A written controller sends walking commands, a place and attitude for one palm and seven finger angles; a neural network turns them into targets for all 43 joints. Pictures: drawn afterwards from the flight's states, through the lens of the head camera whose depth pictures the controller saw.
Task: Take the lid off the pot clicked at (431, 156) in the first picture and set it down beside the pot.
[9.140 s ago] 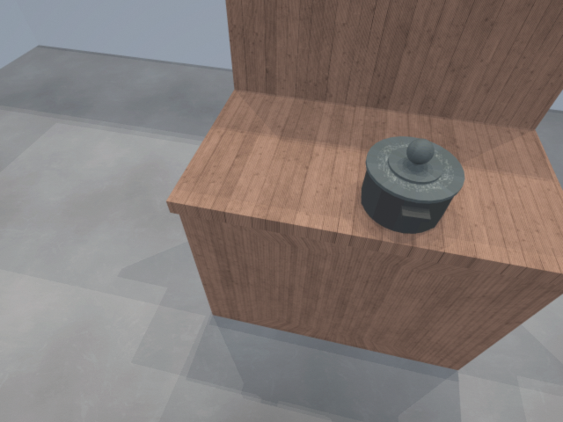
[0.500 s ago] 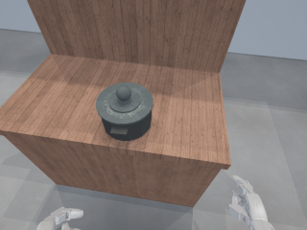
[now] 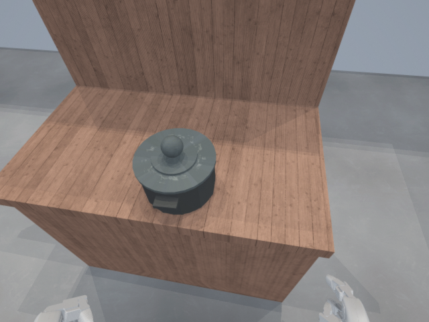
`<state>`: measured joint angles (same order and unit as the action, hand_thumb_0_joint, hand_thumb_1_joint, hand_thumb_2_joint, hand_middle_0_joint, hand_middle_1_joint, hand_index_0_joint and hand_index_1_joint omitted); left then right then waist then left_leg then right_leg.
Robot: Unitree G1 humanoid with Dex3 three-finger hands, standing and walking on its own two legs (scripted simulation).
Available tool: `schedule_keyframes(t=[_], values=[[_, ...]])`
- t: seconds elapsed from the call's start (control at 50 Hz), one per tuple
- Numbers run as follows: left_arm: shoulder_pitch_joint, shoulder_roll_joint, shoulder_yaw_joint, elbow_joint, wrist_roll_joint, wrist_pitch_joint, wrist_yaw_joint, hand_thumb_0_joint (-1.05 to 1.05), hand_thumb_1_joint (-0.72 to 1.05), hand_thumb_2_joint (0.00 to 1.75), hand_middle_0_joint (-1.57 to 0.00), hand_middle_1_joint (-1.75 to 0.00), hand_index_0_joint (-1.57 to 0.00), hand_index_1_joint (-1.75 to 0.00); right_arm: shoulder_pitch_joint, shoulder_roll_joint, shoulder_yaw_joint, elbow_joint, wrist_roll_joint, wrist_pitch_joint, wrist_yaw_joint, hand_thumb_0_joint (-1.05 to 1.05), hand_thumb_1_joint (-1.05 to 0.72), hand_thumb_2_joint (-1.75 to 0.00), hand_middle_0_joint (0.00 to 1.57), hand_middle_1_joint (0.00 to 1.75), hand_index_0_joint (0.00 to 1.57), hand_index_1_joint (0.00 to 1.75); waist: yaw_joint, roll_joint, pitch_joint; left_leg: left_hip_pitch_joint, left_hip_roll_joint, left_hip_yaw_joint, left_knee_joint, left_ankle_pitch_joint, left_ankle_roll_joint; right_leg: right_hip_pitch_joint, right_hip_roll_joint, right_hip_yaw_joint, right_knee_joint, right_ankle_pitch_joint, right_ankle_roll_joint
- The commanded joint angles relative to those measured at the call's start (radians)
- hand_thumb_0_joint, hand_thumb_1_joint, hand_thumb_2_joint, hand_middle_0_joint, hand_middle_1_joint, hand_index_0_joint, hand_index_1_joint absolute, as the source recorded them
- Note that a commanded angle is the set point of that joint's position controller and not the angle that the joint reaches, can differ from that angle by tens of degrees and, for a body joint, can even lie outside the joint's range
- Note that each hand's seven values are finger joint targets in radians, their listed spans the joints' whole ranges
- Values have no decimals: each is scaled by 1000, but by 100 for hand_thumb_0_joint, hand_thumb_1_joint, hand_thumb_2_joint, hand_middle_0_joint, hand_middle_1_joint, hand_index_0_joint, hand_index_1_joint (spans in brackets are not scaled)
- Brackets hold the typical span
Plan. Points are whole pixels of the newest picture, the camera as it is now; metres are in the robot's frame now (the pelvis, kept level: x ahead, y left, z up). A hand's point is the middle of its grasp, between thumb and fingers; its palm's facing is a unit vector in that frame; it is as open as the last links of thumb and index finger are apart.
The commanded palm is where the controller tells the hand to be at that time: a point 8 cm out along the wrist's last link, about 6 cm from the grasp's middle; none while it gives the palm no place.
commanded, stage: raise the hand higher, near the body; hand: left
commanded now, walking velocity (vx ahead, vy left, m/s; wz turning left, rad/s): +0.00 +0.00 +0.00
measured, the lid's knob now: (172, 146) +0.46 +0.15 +0.05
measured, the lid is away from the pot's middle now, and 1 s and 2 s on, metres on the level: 0.00 0.00 0.00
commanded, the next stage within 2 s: reach forward and open the fingers in 0.56 s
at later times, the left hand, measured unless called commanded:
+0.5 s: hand (56, 298) +0.13 +0.25 +0.07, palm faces +0.27 -0.87 -0.40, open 3.1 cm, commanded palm +0.09 +0.28 +0.10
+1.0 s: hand (33, 284) +0.15 +0.28 +0.09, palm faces -0.19 -0.05 -0.98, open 3.0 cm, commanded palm +0.14 +0.27 +0.15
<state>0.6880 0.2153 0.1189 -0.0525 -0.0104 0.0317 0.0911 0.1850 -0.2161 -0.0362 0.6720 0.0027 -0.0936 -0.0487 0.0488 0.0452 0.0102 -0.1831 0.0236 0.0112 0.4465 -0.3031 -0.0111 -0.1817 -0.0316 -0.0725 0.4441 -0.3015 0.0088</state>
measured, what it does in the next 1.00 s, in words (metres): stands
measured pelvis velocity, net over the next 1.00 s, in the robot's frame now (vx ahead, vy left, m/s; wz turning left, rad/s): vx -0.04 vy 0.01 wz -0.01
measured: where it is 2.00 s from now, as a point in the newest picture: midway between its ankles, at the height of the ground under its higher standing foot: outside the picture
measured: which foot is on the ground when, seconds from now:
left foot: down 0.00-1.00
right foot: down 0.00-1.00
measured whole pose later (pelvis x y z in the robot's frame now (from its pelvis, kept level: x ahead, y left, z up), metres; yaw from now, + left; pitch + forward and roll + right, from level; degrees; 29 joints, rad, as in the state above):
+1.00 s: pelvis -0.04 +0.01 +0.00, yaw +0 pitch +2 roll +0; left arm 0.49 0.65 0.12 -0.38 0.75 0.08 -0.08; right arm 0.12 -0.30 0.00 0.58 0.02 0.09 -0.01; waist 0.07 0.13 -0.01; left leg -0.26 0.02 0.02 0.50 -0.27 0.00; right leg -0.25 -0.03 -0.06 0.48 -0.26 0.01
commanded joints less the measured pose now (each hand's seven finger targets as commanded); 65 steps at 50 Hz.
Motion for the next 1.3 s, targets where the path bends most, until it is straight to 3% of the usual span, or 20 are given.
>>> schedule_keyframes(t=[0.0,0.14,0.26,0.34,0.46,0.64,0.66,0.7,0.74,0.82,0.88,0.96,1.08,1.1,1.12,1.16,1.18,1.2,1.26,1.28], values=[[101,123,83,-207,-2,-70,8,0,90,90,-130,-150,-130,-150,-113,-94,-31,-169,4,-66,-20,0,-90,-90,20,30,20,30,3,-63,-121,96,-24,28,-3,514,59,37,18,-18,-36,459,6],[64,190,130,-369,6,-108,7,0,90,90,-130,-150,-130,-150,-126,-91,-23,-183,-2,-77,-17,0,-90,-90,20,30,20,30,16,-16,-104,113,-21,19,-31,489,54,34,28,-19,-65,375,1],[72,129,86,-386,2,-127,-3,0,90,90,-130,-150,-130,-150,-121,-79,-11,-201,0,-72,-8,0,-90,-90,20,30,20,30,8,-13,-49,99,-11,15,-53,437,47,27,29,-26,-81,312,-3],[-21,211,154,-477,7,-151,6,0,90,90,-130,-150,-130,-150,-129,-90,-4,-206,-7,-76,-6,0,-90,-90,20,30,20,30,14,31,-53,101,-13,8,-66,374,40,25,38,-17,-97,258,-9],[-22,161,127,-495,-3,-165,6,0,90,90,-130,-150,-130,-150,-124,-79,5,-214,-5,-82,0,0,-90,-90,20,30,20,30,7,17,-30,85,-3,0,-79,326,34,32,36,-19,-101,213,-13],[-107,262,241,-579,-6,-205,25,0,90,90,-130,-150,-130,-150,-137,-96,4,-206,-7,-100,-1,0,-90,-90,20,30,20,30,23,33,-59,88,-3,-3,-88,265,30,43,43,-4,-116,172,-15],[-139,472,153,-600,432,-119,48,0,88,88,-127,-149,-127,-149,-112,-176,22,-214,-30,-41,12,0,-90,-90,20,30,20,30,8,73,-48,-24,-13,5,-53,312,46,-42,54,11,-23,173,-17],[-174,339,109,-629,446,-61,56,0,85,85,-122,-147,-122,-147,-122,-136,8,-250,-20,4,37,0,-90,-90,20,30,20,30,7,97,-36,-47,-7,5,-41,357,38,-60,50,-28,-7,147,-34],[-18,417,139,-564,627,2,51,0,79,87,-118,-143,-118,-143,-152,-151,-6,-264,-13,49,55,0,-90,-90,20,30,20,30,54,122,-86,-50,3,6,-20,355,34,-44,70,9,6,142,-46],[-163,573,173,-612,779,57,5,0,65,95,-116,-123,-116,-123,-187,-182,1,-297,-7,139,56,0,-90,-90,20,30,20,30,38,29,-186,-43,-14,2,8,314,44,-22,57,39,6,175,-38],[-237,618,164,-525,804,56,-70,0,55,101,-115,-107,-115,-107,-198,-177,3,-280,11,143,39,0,-90,-90,20,30,20,30,23,-8,-158,-38,-24,-14,1,270,56,-37,49,36,-29,162,-18],[-273,619,126,-414,745,33,-217,0,42,109,-110,-93,-110,-93,-190,-177,-1,-277,37,133,21,0,-90,-90,20,30,20,30,-2,-64,-140,-16,-43,-6,2,290,69,2,35,34,-49,263,7],[-483,810,255,-458,698,-88,-342,0,24,115,-102,-72,-102,-72,-190,-180,23,-277,16,103,-23,0,-90,-90,20,30,20,30,19,-5,-198,97,-65,-8,-4,358,82,18,22,20,-92,329,22],[-470,741,212,-400,687,-101,-350,0,21,115,-101,-68,-101,-68,-192,-163,22,-279,23,101,-24,0,-90,-90,20,30,20,30,7,-14,-142,81,-59,-10,-12,346,79,20,25,15,-96,321,20],[-494,795,272,-347,687,-120,-358,0,18,115,-100,-65,-100,-65,-176,-179,24,-260,16,109,-23,0,-90,-90,20,30,20,30,22,-32,-125,87,-65,-10,-23,339,75,-6,26,4,-117,294,19],[-495,723,233,-250,684,-122,-363,0,13,116,-97,-58,-97,-58,-167,-170,16,-254,31,112,-13,0,-90,-90,20,30,20,30,5,-55,-78,64,-53,-4,-25,312,72,-3,31,7,-120,273,15],[-546,753,255,-256,685,-130,-368,0,11,116,-95,-54,-95,-54,-169,-186,16,-247,26,122,-11,0,-90,-90,20,30,20,30,17,-41,-85,75,-60,0,-39,307,68,-20,30,6,-134,255,14],[-566,683,189,-273,674,-131,-366,0,8,116,-94,-51,-94,-51,-185,-176,11,-264,35,119,-4,0,-90,-90,20,30,20,30,5,9,-87,77,-55,-1,-46,296,65,0,31,8,-131,243,11],[-627,646,118,-408,677,-142,-366,0,0,117,-90,-40,-90,-40,-198,-167,7,-290,29,102,10,0,-90,-90,20,30,20,30,10,43,-193,139,-62,-2,-46,331,71,44,35,11,-125,263,6],[-658,707,155,-429,691,-151,-366,0,-3,118,-89,-36,-89,-36,-208,-179,10,-278,16,107,9,0,-90,-90,20,30,20,30,24,71,-224,151,-70,-4,-58,339,71,26,34,8,-134,254,3]])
